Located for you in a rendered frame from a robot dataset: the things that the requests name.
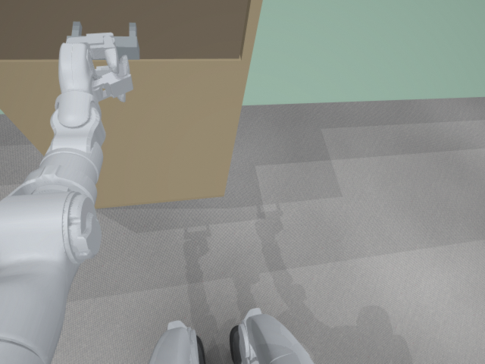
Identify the robot left forearm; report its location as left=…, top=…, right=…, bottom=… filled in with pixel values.
left=6, top=91, right=106, bottom=206

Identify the drawer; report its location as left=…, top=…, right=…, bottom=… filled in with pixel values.
left=0, top=0, right=248, bottom=60

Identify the right robot shin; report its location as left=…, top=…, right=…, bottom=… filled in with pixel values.
left=239, top=308, right=261, bottom=364

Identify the handle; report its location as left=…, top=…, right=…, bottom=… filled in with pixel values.
left=66, top=21, right=139, bottom=60

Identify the robot left upper arm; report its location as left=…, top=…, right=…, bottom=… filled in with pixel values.
left=0, top=191, right=102, bottom=364

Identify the cabinet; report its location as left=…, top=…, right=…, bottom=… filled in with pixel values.
left=0, top=0, right=263, bottom=209

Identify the left robot hand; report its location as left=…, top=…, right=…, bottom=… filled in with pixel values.
left=58, top=33, right=133, bottom=102

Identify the right robot thigh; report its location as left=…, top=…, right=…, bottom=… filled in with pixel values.
left=239, top=314, right=314, bottom=364

